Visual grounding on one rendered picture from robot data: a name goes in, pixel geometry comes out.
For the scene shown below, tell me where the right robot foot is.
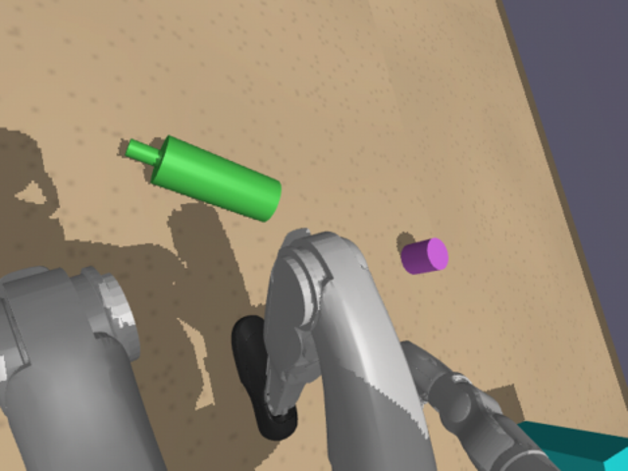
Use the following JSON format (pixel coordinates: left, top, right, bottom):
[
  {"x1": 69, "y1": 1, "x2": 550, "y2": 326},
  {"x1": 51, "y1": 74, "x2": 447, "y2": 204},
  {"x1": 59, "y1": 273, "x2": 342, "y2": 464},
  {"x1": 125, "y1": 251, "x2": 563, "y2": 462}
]
[{"x1": 232, "y1": 315, "x2": 297, "y2": 441}]

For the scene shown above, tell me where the right robot arm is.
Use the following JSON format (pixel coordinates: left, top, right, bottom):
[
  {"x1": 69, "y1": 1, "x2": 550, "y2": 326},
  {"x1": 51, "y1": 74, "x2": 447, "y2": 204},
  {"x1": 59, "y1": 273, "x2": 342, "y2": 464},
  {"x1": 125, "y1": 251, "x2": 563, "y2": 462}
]
[{"x1": 428, "y1": 372, "x2": 560, "y2": 471}]

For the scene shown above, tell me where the right robot hand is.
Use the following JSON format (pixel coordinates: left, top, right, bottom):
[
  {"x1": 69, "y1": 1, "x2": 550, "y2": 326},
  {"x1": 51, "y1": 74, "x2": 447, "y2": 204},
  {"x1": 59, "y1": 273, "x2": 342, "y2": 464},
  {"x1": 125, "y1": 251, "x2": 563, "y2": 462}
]
[{"x1": 400, "y1": 340, "x2": 453, "y2": 408}]

